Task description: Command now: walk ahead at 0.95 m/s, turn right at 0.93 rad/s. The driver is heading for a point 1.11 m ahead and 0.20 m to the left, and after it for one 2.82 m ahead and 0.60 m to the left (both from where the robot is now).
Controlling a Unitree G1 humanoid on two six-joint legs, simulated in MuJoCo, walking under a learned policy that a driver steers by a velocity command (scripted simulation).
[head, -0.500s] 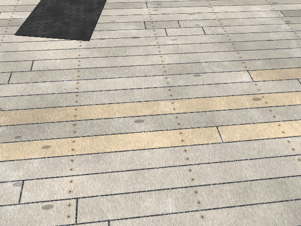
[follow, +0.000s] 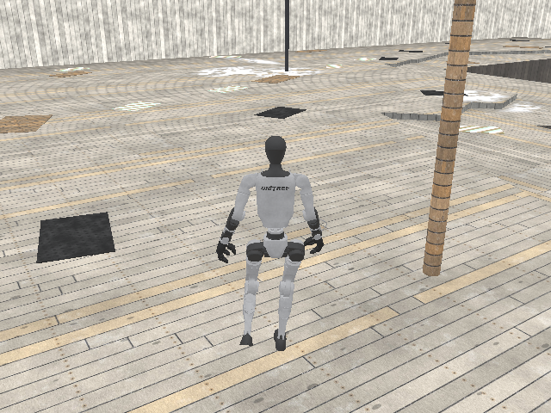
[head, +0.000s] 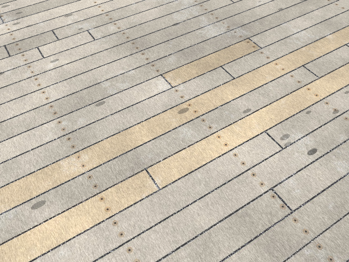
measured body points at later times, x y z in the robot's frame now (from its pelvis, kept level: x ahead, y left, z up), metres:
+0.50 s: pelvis +0.48 +0.00 +0.01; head +0.50 -0.02 +0.46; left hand +0.66 +0.23 -0.08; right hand +0.44 -0.30 -0.12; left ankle +0.51 +0.06 -0.72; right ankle +0.42 -0.11 -0.62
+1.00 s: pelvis +0.95 -0.04 +0.01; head +0.97 -0.03 +0.46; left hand +0.80 +0.23 -0.10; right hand +1.27 -0.20 -0.05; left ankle +1.01 +0.09 -0.64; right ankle +0.87 -0.20 -0.72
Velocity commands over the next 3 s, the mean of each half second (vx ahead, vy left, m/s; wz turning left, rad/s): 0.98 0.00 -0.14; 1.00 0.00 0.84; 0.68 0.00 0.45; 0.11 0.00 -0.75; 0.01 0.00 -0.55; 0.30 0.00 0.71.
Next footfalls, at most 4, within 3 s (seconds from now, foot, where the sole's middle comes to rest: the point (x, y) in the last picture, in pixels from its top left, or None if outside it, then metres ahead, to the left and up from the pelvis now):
0.32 left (170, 240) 0.55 0.06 -0.76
0.74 right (225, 159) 0.91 -0.19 -0.76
1.16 left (156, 106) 1.24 0.14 -0.76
1.56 right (142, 61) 1.60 0.23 -0.76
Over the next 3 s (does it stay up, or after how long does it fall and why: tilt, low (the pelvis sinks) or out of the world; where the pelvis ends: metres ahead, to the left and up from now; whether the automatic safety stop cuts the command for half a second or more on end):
stays up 1.57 0.36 0.01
